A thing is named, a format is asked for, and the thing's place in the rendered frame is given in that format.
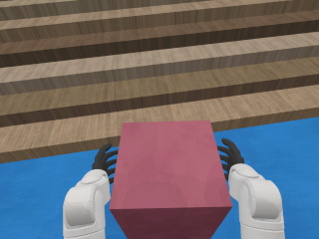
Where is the right robot hand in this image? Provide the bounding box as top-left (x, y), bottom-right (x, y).
top-left (217, 138), bottom-right (244, 181)

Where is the carton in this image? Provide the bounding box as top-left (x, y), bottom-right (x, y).
top-left (109, 120), bottom-right (233, 239)

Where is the robot right forearm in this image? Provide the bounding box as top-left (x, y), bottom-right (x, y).
top-left (228, 163), bottom-right (285, 239)

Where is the robot left forearm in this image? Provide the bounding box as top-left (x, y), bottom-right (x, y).
top-left (63, 169), bottom-right (111, 239)

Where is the left robot hand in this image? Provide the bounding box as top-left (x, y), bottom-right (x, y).
top-left (92, 143), bottom-right (119, 184)

